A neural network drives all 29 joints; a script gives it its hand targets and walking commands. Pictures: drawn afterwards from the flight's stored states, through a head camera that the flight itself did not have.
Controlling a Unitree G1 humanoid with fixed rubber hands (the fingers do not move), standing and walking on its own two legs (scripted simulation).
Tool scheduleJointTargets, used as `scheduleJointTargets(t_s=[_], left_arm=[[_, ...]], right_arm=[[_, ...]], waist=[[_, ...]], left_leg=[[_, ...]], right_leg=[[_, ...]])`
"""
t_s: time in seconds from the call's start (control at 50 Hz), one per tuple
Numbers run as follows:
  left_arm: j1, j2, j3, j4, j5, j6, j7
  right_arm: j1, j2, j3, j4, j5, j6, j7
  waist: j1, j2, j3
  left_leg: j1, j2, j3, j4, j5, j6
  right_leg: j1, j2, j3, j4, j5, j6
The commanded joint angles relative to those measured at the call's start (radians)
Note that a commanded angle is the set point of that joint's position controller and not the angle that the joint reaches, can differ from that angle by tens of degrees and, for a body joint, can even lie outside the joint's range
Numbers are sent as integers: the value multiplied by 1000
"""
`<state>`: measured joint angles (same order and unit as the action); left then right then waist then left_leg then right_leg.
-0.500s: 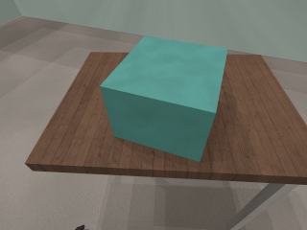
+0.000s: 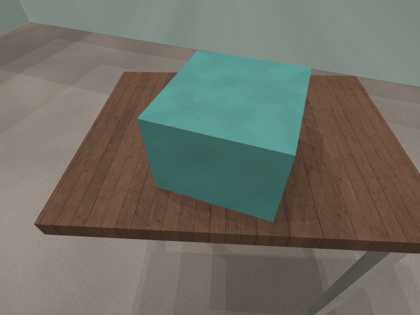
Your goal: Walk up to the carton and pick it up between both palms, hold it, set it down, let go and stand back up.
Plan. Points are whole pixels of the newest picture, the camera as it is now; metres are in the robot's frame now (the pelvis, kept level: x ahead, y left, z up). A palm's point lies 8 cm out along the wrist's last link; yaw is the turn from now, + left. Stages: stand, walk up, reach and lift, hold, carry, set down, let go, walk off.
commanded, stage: stand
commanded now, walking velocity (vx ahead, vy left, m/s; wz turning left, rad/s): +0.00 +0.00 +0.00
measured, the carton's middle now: (232, 128) +0.48 -0.01 +0.11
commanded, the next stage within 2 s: walk up in 1.80 s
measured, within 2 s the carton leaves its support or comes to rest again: neither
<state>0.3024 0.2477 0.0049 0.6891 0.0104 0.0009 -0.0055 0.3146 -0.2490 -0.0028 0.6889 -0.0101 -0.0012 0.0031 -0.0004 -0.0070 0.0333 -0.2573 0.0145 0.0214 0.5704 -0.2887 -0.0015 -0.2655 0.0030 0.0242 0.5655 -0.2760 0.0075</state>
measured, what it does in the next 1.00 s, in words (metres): stands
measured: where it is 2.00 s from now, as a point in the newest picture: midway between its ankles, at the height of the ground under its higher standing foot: outside the picture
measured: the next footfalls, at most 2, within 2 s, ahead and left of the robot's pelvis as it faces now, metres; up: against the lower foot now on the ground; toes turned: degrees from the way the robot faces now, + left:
none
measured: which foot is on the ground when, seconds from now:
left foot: down 0.00-1.00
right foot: down 0.00-1.00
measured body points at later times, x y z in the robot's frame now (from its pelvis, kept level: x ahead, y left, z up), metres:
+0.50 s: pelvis +0.00 +0.00 +0.00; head +0.01 +0.00 +0.45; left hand +0.09 +0.25 -0.12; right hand +0.09 -0.26 -0.12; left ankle +0.01 +0.12 -0.73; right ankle +0.02 -0.13 -0.73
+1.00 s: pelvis +0.00 +0.00 +0.00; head +0.01 +0.00 +0.45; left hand +0.08 +0.26 -0.12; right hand +0.08 -0.26 -0.12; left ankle +0.01 +0.12 -0.73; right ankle +0.02 -0.13 -0.73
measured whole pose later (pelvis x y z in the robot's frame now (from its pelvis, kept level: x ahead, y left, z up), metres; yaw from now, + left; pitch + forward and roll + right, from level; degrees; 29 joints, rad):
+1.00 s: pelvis +0.00 +0.00 +0.00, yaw +0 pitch -2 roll +0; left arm 0.32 0.25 0.00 0.75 0.01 0.00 0.00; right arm 0.33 -0.26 0.01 0.75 -0.01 0.00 0.00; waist 0.00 0.00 0.03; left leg -0.23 0.01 0.02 0.54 -0.28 -0.01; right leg -0.24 0.00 0.03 0.54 -0.27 0.01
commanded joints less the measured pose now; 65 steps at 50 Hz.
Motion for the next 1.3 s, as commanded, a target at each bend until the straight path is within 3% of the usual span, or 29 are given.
scheduleJointTargets(t_s=[0.0, 1.28], left_arm=[[6, 126, 39, -79, 2, -26, 8], [29, 138, 34, 3, -5, -19, 19]], right_arm=[[5, -131, -41, -84, 1, -25, -6], [41, -140, -33, 9, 2, -17, -16]], waist=[[3, 20, -38], [-2, -2, 2]], left_leg=[[2, 79, -97, -121, 81, 36], [20, 74, -100, -151, 69, 24]], right_leg=[[17, -76, 83, -92, 105, -34], [8, -80, 95, -148, 80, -35]])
